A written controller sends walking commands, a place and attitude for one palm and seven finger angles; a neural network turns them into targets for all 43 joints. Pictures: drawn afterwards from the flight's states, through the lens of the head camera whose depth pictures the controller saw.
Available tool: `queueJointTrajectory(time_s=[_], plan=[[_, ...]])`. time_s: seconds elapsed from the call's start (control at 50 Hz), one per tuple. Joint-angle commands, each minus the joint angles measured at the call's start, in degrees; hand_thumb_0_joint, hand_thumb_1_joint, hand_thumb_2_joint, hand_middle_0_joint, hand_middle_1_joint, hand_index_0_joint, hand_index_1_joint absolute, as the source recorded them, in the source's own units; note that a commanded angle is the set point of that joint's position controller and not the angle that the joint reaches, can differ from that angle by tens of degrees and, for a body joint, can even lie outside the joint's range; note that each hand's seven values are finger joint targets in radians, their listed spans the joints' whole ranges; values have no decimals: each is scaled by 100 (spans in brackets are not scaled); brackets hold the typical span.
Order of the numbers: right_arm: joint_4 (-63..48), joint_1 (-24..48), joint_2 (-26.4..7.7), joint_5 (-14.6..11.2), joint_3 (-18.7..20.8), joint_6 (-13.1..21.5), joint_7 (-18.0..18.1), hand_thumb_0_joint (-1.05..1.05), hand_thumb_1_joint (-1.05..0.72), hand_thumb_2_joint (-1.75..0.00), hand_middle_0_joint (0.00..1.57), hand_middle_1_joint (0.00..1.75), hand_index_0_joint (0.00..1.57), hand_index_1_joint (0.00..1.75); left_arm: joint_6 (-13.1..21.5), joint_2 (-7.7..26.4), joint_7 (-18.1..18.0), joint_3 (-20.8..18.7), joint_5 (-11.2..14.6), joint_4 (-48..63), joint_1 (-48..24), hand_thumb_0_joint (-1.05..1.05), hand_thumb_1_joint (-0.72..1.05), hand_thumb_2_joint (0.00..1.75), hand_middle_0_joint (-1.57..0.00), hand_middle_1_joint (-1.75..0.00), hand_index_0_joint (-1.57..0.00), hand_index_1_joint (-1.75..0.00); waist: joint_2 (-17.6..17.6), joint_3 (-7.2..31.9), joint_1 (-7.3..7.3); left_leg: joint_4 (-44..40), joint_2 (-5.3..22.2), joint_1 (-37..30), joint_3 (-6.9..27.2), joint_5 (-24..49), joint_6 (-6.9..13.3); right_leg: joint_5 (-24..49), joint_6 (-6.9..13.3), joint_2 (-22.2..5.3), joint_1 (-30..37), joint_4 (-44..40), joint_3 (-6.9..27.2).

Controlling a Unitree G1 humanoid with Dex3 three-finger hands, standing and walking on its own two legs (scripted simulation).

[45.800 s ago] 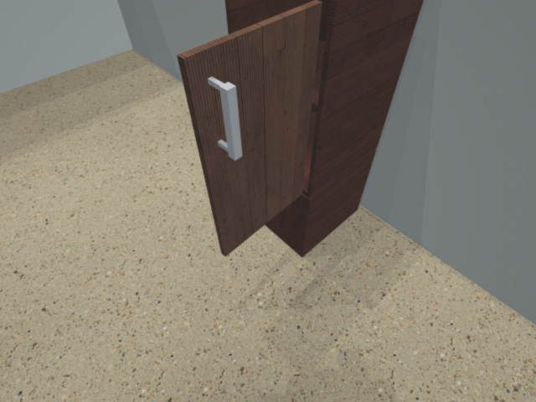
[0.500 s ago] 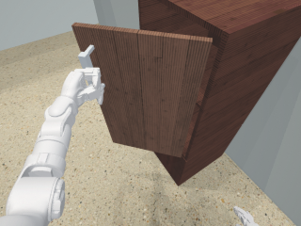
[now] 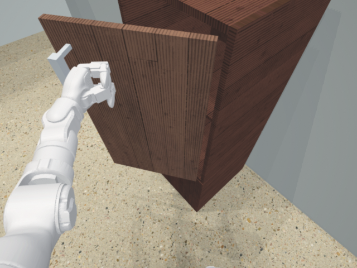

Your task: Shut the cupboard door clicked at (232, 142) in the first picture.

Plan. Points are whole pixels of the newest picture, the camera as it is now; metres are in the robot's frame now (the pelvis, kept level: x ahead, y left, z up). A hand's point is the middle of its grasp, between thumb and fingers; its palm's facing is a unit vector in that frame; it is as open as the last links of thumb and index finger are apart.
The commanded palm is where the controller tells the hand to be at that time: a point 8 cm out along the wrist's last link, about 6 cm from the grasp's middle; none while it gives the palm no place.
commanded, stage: push the door shut along its arc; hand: left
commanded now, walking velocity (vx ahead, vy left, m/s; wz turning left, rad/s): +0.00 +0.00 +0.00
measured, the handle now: (75, 80) +0.51 +0.20 +0.14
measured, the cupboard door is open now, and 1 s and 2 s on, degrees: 35 16 16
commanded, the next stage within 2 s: pull the fist back off the door in 0.64 s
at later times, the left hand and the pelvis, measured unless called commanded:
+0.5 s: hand (116, 87) +0.47 +0.11 +0.15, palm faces -0.35 -0.94 -0.04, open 3.4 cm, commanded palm +0.50 +0.15 +0.14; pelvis -0.02 -0.01 -0.01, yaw +3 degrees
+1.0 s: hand (134, 71) +0.53 +0.07 +0.14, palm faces +0.08 -1.00 -0.03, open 3.1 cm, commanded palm +0.49 +0.12 +0.14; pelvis -0.01 +0.00 -0.01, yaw +0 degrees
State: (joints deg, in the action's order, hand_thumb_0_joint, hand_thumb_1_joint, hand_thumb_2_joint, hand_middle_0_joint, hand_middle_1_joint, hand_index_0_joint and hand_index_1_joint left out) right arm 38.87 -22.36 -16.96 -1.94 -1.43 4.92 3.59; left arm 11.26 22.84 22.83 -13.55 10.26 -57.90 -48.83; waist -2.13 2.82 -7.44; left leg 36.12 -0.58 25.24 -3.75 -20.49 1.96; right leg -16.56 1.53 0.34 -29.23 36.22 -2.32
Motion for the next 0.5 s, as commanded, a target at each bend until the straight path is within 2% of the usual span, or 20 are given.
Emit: queueJointTrajectory(time_s=[0.0,0.06,0.1,0.12,0.14,0.16,0.18,0.26,0.3,0.32,0.38,0.42,0.48], plan=[[-520,-175,-916,-27,343,163,96,0,-90,-90,20,30,20,30,288,1213,163,-176,229,1040,-2667,0,90,90,-130,-150,-130,-150,328,2175,82,-201,76,-851,436,2530,-9,2524,-50,30,1267,-243,112],[-479,-195,-922,-32,338,127,121,0,-90,-90,20,30,20,30,201,1138,253,-34,239,940,-3078,0,90,90,-130,-150,-130,-150,303,2055,-41,-233,33,-760,415,2165,22,2367,-47,23,1167,-279,124],[-465,-174,-916,-16,337,139,135,0,-90,-90,20,30,20,30,250,1153,273,2,262,1161,-3359,0,90,90,-130,-150,-130,-150,-14,2304,-43,-178,19,-1009,440,2323,12,2383,-31,27,1101,-250,126],[-428,-168,-910,-9,330,144,143,0,-90,-90,20,30,20,30,262,1141,284,41,257,1111,-3464,0,90,90,-130,-150,-130,-150,6,2295,-89,-152,20,-1027,455,2243,15,2333,-35,23,1041,-263,135],[-402,-158,-894,-5,317,160,149,0,-90,-90,20,30,20,30,279,984,302,192,268,1105,-3635,0,90,90,-130,-150,-130,-150,4,2281,-147,-140,13,-1039,469,2190,19,2288,-38,24,956,-267,134],[-338,-196,-911,7,324,169,161,0,-90,-90,20,30,20,30,298,1099,290,119,250,1010,-3758,0,90,90,-130,-150,-130,-150,28,2229,-175,-130,15,-1005,496,2091,15,2185,-36,26,892,-268,128],[-321,-209,-911,9,319,167,177,0,-90,-90,20,30,20,30,319,985,293,237,282,961,-3838,0,90,90,-130,-150,-130,-150,85,2194,-228,-111,6,-993,469,2129,43,2188,-40,39,867,-255,104],[-174,-197,-965,8,292,217,204,0,-90,-90,20,30,20,30,293,1072,346,270,255,515,-4332,0,90,90,-130,-150,-130,-150,294,1982,-403,-75,-30,-608,508,1516,56,1805,-63,18,704,-289,184],[-162,-150,-975,22,293,258,218,0,-90,-90,20,30,20,30,329,1069,392,312,271,602,-4587,0,90,90,-130,-150,-130,-150,133,2289,-434,-2,-52,-684,507,1529,57,1826,-69,6,733,-231,217],[-132,-153,-992,22,285,271,220,0,-90,-90,20,30,20,30,329,1169,415,258,258,470,-4600,0,90,90,-130,-150,-130,-150,62,2307,-428,29,-47,-666,536,1487,51,1764,-55,-1,667,-216,216],[-19,-178,-993,28,268,332,244,0,-90,-90,20,30,20,30,286,746,483,622,320,242,-4927,0,90,90,-130,-150,-130,-150,167,2118,-620,114,-48,-598,550,1357,72,1560,-67,21,328,-174,142],[35,-181,-1064,37,268,372,238,0,-90,-90,20,30,20,30,265,967,495,515,297,109,-5078,0,90,90,-130,-150,-130,-150,80,2136,-640,152,-28,-504,612,1164,47,1332,-67,15,163,-157,175],[110,-251,-1076,42,265,442,247,0,-90,-90,20,30,20,30,268,815,516,629,316,83,-5350,0,90,90,-130,-150,-130,-150,-38,2266,-718,249,-30,-523,614,1176,62,1262,-51,22,-20,-53,113]])
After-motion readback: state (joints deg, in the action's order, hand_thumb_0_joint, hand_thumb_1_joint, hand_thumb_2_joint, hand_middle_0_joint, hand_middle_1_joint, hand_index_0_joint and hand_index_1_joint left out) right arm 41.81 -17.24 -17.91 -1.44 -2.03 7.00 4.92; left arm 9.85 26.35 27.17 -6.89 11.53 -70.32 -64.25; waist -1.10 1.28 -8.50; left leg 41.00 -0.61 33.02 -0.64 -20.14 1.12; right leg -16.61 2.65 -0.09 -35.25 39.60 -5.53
